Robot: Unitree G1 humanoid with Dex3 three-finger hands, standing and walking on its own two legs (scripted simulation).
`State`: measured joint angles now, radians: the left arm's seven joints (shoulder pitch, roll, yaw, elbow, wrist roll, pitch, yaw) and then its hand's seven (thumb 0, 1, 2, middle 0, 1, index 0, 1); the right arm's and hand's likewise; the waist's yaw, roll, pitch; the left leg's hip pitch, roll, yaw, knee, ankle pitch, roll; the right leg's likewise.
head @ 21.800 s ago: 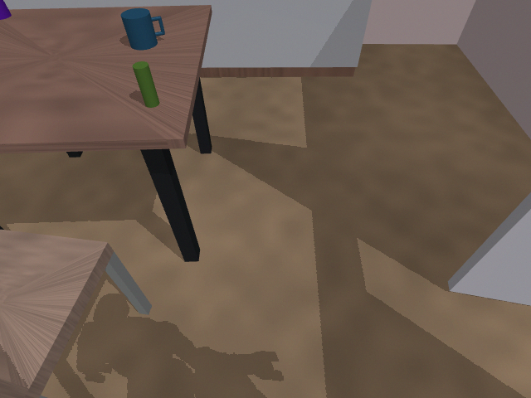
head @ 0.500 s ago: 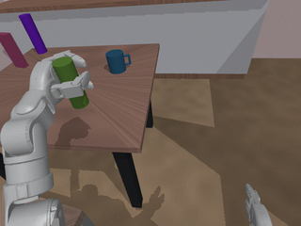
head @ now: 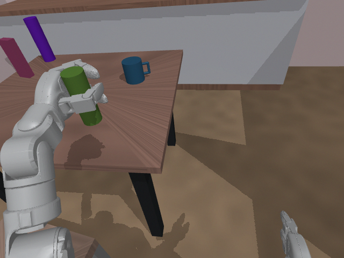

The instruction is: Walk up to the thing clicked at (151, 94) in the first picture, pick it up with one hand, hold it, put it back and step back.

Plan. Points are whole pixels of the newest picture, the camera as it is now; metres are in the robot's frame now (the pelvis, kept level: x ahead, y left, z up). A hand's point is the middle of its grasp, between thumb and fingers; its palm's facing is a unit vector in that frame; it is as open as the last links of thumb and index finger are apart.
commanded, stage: hold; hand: left
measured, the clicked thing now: (83, 98) +0.34 +0.18 +0.27
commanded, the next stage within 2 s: crouch in 1.34 s
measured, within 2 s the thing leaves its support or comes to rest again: neither
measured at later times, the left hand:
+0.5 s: hand (89, 90) +0.35 +0.16 +0.28, palm faces +0.03 -1.00 -0.02, open 5.0 cm
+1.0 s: hand (89, 86) +0.35 +0.16 +0.29, palm faces +0.03 -1.00 -0.02, open 5.0 cm
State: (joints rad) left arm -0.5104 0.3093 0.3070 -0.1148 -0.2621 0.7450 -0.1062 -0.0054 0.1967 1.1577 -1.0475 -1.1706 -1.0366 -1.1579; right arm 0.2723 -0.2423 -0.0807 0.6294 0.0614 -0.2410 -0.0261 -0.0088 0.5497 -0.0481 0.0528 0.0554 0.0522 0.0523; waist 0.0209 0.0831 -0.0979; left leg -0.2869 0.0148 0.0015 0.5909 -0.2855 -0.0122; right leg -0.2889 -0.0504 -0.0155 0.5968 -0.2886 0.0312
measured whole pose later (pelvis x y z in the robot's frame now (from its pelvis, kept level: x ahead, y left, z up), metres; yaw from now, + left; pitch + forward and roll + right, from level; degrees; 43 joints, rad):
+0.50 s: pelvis +0.00 +0.00 +0.00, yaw +0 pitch -1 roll +0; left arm -0.52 0.32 0.31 -0.10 -0.26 0.74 -0.11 -0.01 0.20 1.15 -1.04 -1.17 -1.03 -1.16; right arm 0.27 -0.24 -0.08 0.63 0.06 -0.25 -0.03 -0.01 0.55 -0.05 0.05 0.06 0.05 0.05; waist 0.02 0.08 -0.10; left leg -0.29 0.02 0.00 0.59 -0.29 -0.01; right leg -0.29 -0.05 -0.01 0.59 -0.29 0.03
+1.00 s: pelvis +0.00 +0.00 +0.00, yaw +0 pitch -1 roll +0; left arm -0.56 0.33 0.32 -0.05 -0.25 0.73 -0.11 -0.01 0.20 1.15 -1.04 -1.17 -1.03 -1.16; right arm 0.27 -0.24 -0.07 0.62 0.06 -0.26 -0.04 -0.01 0.55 -0.05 0.05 0.06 0.05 0.05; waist 0.02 0.08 -0.10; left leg -0.28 0.02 0.00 0.59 -0.29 -0.01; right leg -0.29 -0.05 -0.01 0.60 -0.29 0.03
